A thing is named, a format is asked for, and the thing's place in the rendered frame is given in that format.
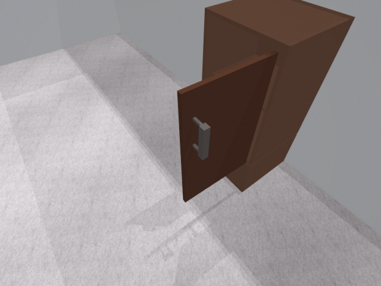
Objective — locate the handle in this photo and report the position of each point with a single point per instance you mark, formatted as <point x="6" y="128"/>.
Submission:
<point x="203" y="139"/>

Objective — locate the cupboard door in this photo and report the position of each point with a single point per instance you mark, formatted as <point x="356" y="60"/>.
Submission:
<point x="230" y="103"/>

